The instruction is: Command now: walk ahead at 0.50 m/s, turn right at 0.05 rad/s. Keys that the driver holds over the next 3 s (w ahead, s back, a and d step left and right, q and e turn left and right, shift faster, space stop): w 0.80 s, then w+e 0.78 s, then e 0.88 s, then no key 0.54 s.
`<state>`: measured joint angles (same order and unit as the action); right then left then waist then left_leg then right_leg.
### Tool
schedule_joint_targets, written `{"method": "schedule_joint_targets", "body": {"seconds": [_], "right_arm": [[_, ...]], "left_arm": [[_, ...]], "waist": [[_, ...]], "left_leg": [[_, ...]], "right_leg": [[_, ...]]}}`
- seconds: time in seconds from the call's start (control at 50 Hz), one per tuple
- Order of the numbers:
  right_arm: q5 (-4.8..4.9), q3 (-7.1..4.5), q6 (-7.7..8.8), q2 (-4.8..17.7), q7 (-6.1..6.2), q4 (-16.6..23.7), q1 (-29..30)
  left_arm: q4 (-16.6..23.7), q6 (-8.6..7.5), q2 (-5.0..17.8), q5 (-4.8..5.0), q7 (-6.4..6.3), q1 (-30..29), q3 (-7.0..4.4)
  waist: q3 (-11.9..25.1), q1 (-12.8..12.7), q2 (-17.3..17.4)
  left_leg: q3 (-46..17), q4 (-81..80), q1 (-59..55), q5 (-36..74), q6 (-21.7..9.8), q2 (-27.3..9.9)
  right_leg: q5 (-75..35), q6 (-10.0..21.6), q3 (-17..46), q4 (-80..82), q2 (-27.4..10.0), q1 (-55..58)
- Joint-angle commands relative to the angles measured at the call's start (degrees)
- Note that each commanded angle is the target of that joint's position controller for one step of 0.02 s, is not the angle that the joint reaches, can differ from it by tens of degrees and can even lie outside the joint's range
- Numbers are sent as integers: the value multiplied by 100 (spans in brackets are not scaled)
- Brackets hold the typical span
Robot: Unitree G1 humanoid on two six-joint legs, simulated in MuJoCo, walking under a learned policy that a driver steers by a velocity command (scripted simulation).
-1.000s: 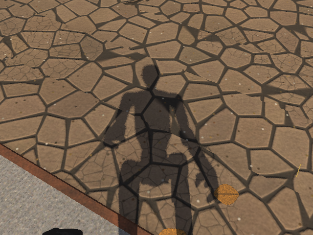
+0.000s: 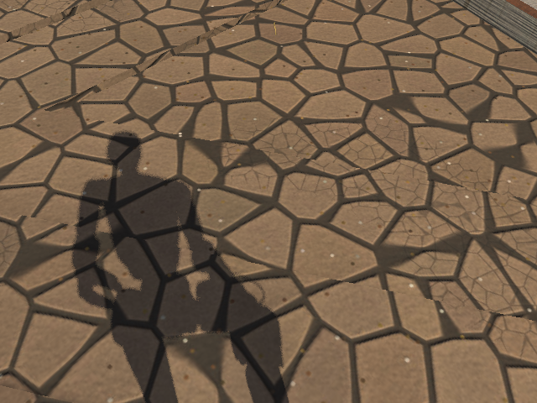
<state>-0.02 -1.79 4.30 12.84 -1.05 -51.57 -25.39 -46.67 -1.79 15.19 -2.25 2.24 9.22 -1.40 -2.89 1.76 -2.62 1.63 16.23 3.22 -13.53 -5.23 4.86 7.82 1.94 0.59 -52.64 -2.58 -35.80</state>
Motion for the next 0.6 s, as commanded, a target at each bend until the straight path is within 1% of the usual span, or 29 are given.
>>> {"method": "schedule_joint_targets", "body": {"seconds": [0.02,0.04,0.08,0.1,0.12,0.16,0.18,0.2,0.22,0.24,0.26,0.28,0.3,0.32,0.34,0.36,0.38,0.4,0.42,0.46,0.48,0.5,0.52,0.54,0.58,0.6], "right_arm": [[49,-132,83,750,36,171,-169],[45,-134,82,779,46,106,-278],[1,-128,72,815,64,-23,-470],[-30,-122,68,821,74,-65,-497],[-58,-126,64,854,94,-95,-437],[-88,-128,40,903,140,-95,-251],[-114,-124,20,919,149,-113,-189],[-102,-114,-5,914,143,-125,-120],[-64,-68,-2,792,132,35,-91],[100,73,-23,141,79,96,-934],[-66,-106,-42,913,142,29,-398],[-71,-141,-2,927,120,250,175],[-71,-127,12,839,89,283,401],[-112,-139,-54,776,66,242,382],[-194,-116,-149,653,32,198,293],[-220,-96,-226,523,-5,157,258],[-229,-101,-274,490,-41,184,327],[-230,-117,-307,502,-79,249,529],[-212,-117,-318,506,-96,331,780],[-194,-91,-311,461,-108,495,1319],[-179,-88,-291,458,-120,511,1473],[-159,-82,-274,462,-125,547,1635],[-129,-105,-242,499,-124,592,1835],[-127,-99,-216,520,-119,630,2014],[-141,-68,-184,501,-110,730,2398],[-134,-58,-185,502,-107,771,2564]], "left_arm": [[468,-85,101,39,45,-675,72],[513,-94,83,52,44,-887,97],[581,-108,131,72,25,-1192,115],[585,-122,181,79,16,-1244,103],[550,-142,244,78,6,-1139,79],[392,-187,398,45,-49,-736,20],[207,-219,472,30,-94,-224,-25],[-54,-276,568,-8,-144,568,-83],[-237,-318,938,-125,-216,1495,-199],[-274,-262,1406,-140,-240,1770,-364],[-260,-184,975,144,-197,1577,-303],[-217,-189,798,196,-183,994,-252],[-201,-227,559,149,-160,663,-202],[-259,-266,466,146,-167,603,-175],[-354,-296,393,162,-184,592,-155],[-401,-342,377,167,-181,615,-148],[-463,-393,440,190,-172,698,-172],[-523,-421,535,201,-170,760,-194],[-576,-428,601,209,-172,829,-218],[-675,-407,628,216,-167,995,-230],[-716,-416,651,206,-167,1101,-239],[-760,-414,638,213,-166,1195,-233],[-848,-430,550,222,-176,1328,-208],[-889,-434,557,223,-193,1414,-199],[-979,-425,583,193,-221,1570,-199],[-1018,-415,590,163,-234,1620,-201]], "waist": [[-74,11,685],[-104,76,684],[-137,158,687],[-155,148,664],[-134,38,708],[79,-195,697],[308,-408,713],[642,-765,585],[1234,-1098,150],[2100,-718,-1134],[1735,-875,-120],[763,-627,-71],[374,-459,95],[115,-255,102],[41,-87,25],[43,-11,1],[46,25,9],[-12,29,-10],[-69,8,-13],[-162,-98,24],[-106,-155,26],[-89,-201,33],[-125,-253,20],[-102,-321,11],[-207,-436,-15],[-296,-502,8]], "left_leg": [[-586,-564,175,3677,-227,-1251],[-543,-593,123,3652,-187,-1245],[-595,-606,-101,3643,-191,-1383],[-600,-565,-218,3776,-214,-1460],[-585,-423,-381,4031,-221,-1567],[-528,188,-723,5130,-207,-1618],[-496,818,-785,5602,-202,-1582],[-364,1797,-465,5343,-162,-1440],[-207,3345,588,3658,-107,-1226],[147,5657,2646,-1101,152,-202],[-369,6057,3419,-1685,61,-179],[-531,5752,3648,-1102,29,-510],[-542,5351,3398,-797,46,-694],[-536,4979,3064,-708,98,-834],[-490,4689,2656,-654,188,-919],[-433,4487,2454,-599,250,-929],[-368,4314,2426,-429,298,-945],[-309,4079,2555,-221,345,-993],[-248,3825,2700,24,393,-1055],[-121,3228,2852,535,473,-1106],[-90,3116,2868,975,468,-1112],[-57,2912,2887,1199,465,-1107],[-129,2687,3047,1667,457,-1123],[-97,2499,3107,1851,450,-1089],[-119,2053,3167,2060,426,-1072],[-78,1772,3116,2099,424,-1028]], "right_leg": [[-847,-35,-368,1162,64,242],[-1007,-17,-457,1485,128,368],[-1025,47,-509,1818,218,527],[-1042,110,-534,1854,254,608],[-1043,214,-406,1868,225,719],[-331,411,-433,2008,427,1186],[-31,536,-472,2136,577,1722],[-165,720,-421,2533,566,2692],[35,1074,696,2640,-458,4101],[105,2116,3349,2823,-2161,5807],[578,2079,3810,3357,-2001,5406],[478,1845,2865,3634,-1724,4541],[-64,1636,2363,3857,-1497,3826],[-511,1430,1904,4010,-1279,3266],[-604,1283,1562,4197,-1072,2805],[-628,1239,1368,4346,-964,2629],[-666,1247,1219,4476,-896,2558],[-684,1252,1079,4611,-852,2554],[-657,1254,961,4726,-812,2563],[-768,1197,706,4836,-688,2606],[-997,1162,610,4787,-677,2717],[-1133,1118,517,4755,-651,2806],[-1164,1072,469,4666,-587,3014],[-1195,1046,453,4606,-603,3192],[-1140,1007,426,4490,-645,3438],[-1024,989,396,4453,-616,3476]]}}
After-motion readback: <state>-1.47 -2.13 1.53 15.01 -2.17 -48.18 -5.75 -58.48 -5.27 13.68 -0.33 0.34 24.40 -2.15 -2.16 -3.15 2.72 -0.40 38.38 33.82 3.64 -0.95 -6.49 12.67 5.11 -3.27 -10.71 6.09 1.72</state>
